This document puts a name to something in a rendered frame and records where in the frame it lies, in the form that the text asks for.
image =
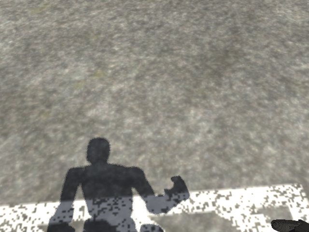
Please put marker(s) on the robot right hand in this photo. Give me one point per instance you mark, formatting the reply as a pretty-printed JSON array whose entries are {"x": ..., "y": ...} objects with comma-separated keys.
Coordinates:
[{"x": 288, "y": 225}]

